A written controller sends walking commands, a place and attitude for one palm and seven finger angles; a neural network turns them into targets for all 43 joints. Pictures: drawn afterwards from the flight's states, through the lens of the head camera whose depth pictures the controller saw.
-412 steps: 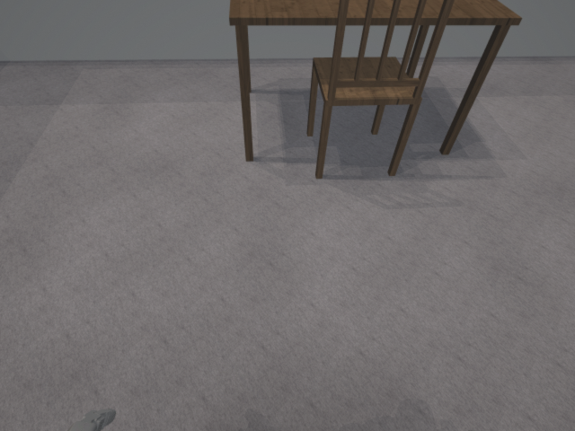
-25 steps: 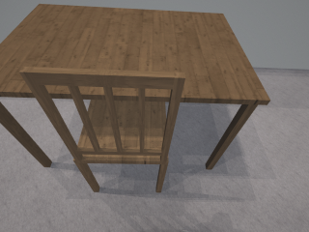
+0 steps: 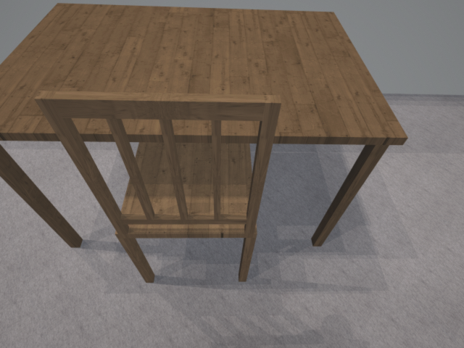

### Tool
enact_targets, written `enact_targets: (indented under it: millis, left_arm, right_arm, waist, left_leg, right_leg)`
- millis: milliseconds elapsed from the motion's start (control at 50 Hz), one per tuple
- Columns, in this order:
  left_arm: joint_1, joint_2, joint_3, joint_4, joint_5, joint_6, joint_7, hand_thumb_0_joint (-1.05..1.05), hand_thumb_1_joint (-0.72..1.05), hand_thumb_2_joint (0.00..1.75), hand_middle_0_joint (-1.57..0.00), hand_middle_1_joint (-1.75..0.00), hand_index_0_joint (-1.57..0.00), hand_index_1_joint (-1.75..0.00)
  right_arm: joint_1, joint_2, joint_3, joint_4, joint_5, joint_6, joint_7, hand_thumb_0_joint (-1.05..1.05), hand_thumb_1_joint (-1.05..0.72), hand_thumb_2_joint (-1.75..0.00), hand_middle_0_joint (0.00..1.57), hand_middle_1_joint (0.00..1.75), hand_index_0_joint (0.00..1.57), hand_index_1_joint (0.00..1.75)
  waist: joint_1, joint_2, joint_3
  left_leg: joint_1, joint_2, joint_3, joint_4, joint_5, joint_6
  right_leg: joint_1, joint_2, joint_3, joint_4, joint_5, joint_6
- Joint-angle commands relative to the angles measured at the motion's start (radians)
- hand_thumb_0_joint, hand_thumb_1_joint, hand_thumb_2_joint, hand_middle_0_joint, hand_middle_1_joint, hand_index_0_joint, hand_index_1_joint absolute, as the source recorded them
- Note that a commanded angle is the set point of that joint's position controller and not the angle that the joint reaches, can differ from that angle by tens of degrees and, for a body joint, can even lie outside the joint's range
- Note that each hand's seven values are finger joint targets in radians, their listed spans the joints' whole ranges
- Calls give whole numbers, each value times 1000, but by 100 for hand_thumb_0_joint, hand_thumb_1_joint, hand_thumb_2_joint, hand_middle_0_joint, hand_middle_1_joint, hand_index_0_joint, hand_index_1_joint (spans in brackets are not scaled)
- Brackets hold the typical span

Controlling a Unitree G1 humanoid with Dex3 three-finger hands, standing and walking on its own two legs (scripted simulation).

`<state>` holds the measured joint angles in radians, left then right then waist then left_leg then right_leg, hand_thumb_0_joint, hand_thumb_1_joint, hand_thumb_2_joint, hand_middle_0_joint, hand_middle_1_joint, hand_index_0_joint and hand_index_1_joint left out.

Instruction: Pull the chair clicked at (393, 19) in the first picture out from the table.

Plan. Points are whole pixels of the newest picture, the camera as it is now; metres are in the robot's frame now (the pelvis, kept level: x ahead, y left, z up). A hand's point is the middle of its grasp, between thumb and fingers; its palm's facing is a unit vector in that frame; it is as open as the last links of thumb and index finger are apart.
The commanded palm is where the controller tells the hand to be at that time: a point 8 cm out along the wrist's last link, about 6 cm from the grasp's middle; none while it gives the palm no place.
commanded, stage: come to a stop and stand still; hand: left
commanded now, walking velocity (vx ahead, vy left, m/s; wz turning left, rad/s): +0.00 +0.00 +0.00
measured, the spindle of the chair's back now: (176, 177) +0.47 +0.16 -0.04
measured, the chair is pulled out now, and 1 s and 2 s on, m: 0.00 0.00 0.00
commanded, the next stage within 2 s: look again from close up in 0.68 s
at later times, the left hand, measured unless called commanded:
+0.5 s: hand out of the picture -0.06 +0.17 -0.16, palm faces +0.02 -0.98 -0.17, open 7.4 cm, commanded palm none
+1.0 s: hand out of the picture -0.03 +0.18 -0.17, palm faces +0.00 -0.98 -0.20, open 7.4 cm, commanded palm none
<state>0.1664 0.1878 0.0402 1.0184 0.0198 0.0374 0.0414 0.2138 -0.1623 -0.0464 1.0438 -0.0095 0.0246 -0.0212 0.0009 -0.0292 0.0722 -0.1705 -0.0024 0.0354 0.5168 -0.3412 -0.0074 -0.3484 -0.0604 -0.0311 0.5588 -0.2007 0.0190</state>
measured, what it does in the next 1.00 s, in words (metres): steps on the spot: right foot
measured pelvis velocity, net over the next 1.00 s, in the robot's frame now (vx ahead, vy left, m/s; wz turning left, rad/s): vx -0.03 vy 0.02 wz -0.01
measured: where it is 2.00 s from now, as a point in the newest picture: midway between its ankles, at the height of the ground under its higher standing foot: outside the picture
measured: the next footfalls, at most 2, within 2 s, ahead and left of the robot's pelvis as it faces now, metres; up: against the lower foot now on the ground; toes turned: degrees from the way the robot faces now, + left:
right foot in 0.24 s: +0.00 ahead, -0.10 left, +0.00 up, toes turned -3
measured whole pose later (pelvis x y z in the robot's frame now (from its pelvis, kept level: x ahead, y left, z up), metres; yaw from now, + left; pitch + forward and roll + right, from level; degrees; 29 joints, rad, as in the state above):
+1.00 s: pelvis -0.03 +0.02 +0.00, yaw -1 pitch +0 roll +0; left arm 0.31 0.13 -0.02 1.10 0.01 -0.03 0.04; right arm 0.33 -0.14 0.01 1.07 -0.02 -0.02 -0.02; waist -0.02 0.04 0.01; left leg -0.23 -0.01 0.05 0.53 -0.29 0.03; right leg -0.22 -0.02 -0.04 0.51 -0.28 0.00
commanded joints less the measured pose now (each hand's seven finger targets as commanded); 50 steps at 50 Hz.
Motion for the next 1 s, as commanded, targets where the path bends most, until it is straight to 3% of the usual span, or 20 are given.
enact_targets:
  millis: [0, 20, 80, 120, 140, 180, 220, 240, 280, 340, 400, 540, 640, 740, 760, 780, 800, 820, 840, 980]
  left_arm:
    - [23, 59, 12, -35, 1, 2, 0, 0, 90, 90, -20, -30, -20, -30]
    - [43, 61, 12, -18, 4, 8, 0, 0, 90, 90, -20, -30, -20, -30]
    - [98, 49, 8, 17, 0, 6, -4, 0, 90, 90, -20, -30, -20, -30]
    - [113, 37, -2, 29, -2, -4, -4, 0, 90, 90, -20, -30, -20, -30]
    - [117, 35, -4, 35, -3, -9, -5, 0, 90, 90, -20, -30, -20, -30]
    - [163, 33, -12, 59, -6, -24, 0, 0, 90, 90, -20, -30, -20, -30]
    - [180, 61, -15, 83, -7, -41, 8, 0, 90, 90, -20, -30, -20, -30]
    - [166, 73, -18, 82, -9, -43, 7, 0, 90, 90, -20, -30, -20, -30]
    - [151, 58, -23, 94, -10, -48, 6, 0, 90, 90, -20, -30, -20, -30]
    - [156, 41, -29, 100, -10, -45, 3, 0, 90, 90, -20, -30, -20, -30]
    - [177, 34, -29, 112, -8, -43, 4, 0, 90, 90, -20, -30, -20, -30]
    - [206, 26, -28, 122, -6, -43, 2, 0, 90, 90, -20, -30, -20, -30]
    - [219, 15, -29, 122, -7, -47, 3, 0, 90, 90, -20, -30, -20, -30]
    - [219, 7, -29, 123, -8, -51, 5, 0, 90, 90, -20, -30, -20, -30]
    - [257, 44, -41, 125, 9, -88, 36, 0, 90, 90, -20, -30, -20, -30]
    - [227, 80, -31, 83, -5, -91, 28, 0, 90, 90, -20, -30, -20, -30]
    - [186, 67, -34, 66, -5, -89, 18, 0, 90, 90, -20, -30, -20, -30]
    - [187, 57, -35, 61, -5, -87, 14, 0, 90, 90, -20, -30, -20, -30]
    - [194, 60, -32, 51, -3, -86, 11, 0, 90, 90, -20, -30, -20, -30]
    - [198, 26, -42, 47, -8, -75, 2, 0, 90, 90, -20, -30, -20, -30]
  right_arm:
    - [19, -123, 3, -34, -13, -25, -12, 0, -90, -90, 20, 30, 20, 30]
    - [8, -111, 9, -33, -11, -29, -18, 0, -90, -90, 20, 30, 20, 30]
    - [4, -110, 13, -25, -11, -25, -23, 0, -90, -90, 20, 30, 20, 30]
    - [34, -112, 12, -8, -10, -25, -23, 0, -90, -90, 20, 30, 20, 30]
    - [51, -107, 13, -1, -7, -24, -24, 0, -90, -90, 20, 30, 20, 30]
    - [84, -106, 14, 14, -1, -28, -25, 0, -90, -90, 20, 30, 20, 30]
    - [100, -68, 21, 19, 12, -31, -23, 0, -90, -90, 20, 30, 20, 30]
    - [107, -60, 24, 24, 14, -28, -19, 0, -90, -90, 20, 30, 20, 30]
    - [103, -71, 25, 36, 7, -22, -18, 0, -90, -90, 20, 30, 20, 30]
    - [116, -73, 29, 57, 7, -27, -16, 0, -90, -90, 20, 30, 20, 30]
    - [118, -69, 35, 68, 6, -31, -15, 0, -90, -90, 20, 30, 20, 30]
    - [146, -52, 36, 81, 5, -28, -14, 0, -90, -90, 20, 30, 20, 30]
    - [166, -40, 36, 85, 6, -32, -16, 0, -90, -90, 20, 30, 20, 30]
    - [180, -31, 39, 91, 7, -36, -18, 0, -90, -90, 20, 30, 20, 30]
    - [60, -81, 44, 18, 4, -63, 1, 0, -90, -90, 20, 30, 20, 30]
    - [122, -33, 40, -8, -1, -50, 4, 0, -90, -90, 20, 30, 20, 30]
    - [154, -35, 38, 7, -7, -50, 4, 0, -90, -90, 20, 30, 20, 30]
    - [184, -43, 41, 12, -9, -52, 6, 0, -90, -90, 20, 30, 20, 30]
    - [191, -44, 43, 3, -11, -56, 6, 0, -90, -90, 20, 30, 20, 30]
    - [168, -66, 50, -6, -1, -66, -1, 0, -90, -90, 20, 30, 20, 30]
  waist:
    - [22, 228, 9]
    - [27, 262, 26]
    - [38, 202, 27]
    - [27, 179, 16]
    - [21, 136, 15]
    - [24, 109, -37]
    - [-3, 19, -56]
    - [-11, 23, -48]
    - [-19, -85, -42]
    - [-15, -32, -6]
    - [-9, 22, 10]
    - [-1, 32, 51]
    - [1, 23, 39]
    - [-1, 16, 35]
    - [39, 2, 40]
    - [-17, 4, -35]
    - [-31, 50, -10]
    - [-34, 75, -26]
    - [-29, 122, -65]
    - [-9, 3, 13]
  left_leg:
    - [-162, 254, -237, -327, 218, 110]
    - [-166, 238, -214, -327, 271, 119]
    - [-123, 213, -160, -278, 324, 141]
    - [-38, 203, -155, -251, 366, 143]
    - [-16, 203, -153, -235, 394, 145]
    - [37, 174, -151, -157, 457, 117]
    - [15, 109, -105, -111, 373, 49]
    - [7, 95, -99, -135, 294, 38]
    - [61, 96, -83, -144, 246, 22]
    - [60, 103, -86, -193, 196, 31]
    - [35, 102, -95, -224, 147, 31]
    - [-26, 96, -103, -258, 24, 32]
    - [-21, 95, -100, -246, 54, 33]
    - [-12, 98, -93, -231, 120, 31]
    - [-110, 111, -43, -6, 258, 7]
    - [-73, 60, -54, -31, 42, 10]
    - [-62, 63, -65, -65, 63, 20]
    - [-80, 73, -69, -72, 64, 25]
    - [-84, 77, -73, -74, 88, 35]
    - [-105, 95, -96, -128, 166, 53]
  right_leg:
    - [80, 19, 18, 102, -175, -4]
    - [73, 16, 33, 165, -206, -6]
    - [58, 18, 35, 210, -207, -13]
    - [45, 13, 13, 115, -200, -5]
    - [60, 12, 10, 55, -179, -4]
    - [142, 5, 19, -153, -36, -2]
    - [206, -71, 121, -214, 195, -38]
    - [203, -99, 122, -215, 216, -52]
    - [139, -79, 120, -215, 155, -57]
    - [114, -52, 100, -245, 21, -45]
    - [119, -47, 97, -246, -18, -42]
    - [111, -36, 90, -259, -83, -42]
    - [111, -37, 89, -256, -62, -43]
    - [116, -37, 90, -252, -25, -43]
    - [130, -87, 111, -204, 320, -43]
    - [121, -120, 171, -231, 52, -71]
    - [65, -90, 149, -218, -138, -85]
    - [58, -60, 124, -195, -192, -85]
    - [94, -50, 104, -175, -137, -87]
    - [112, -26, 86, -134, -8, -69]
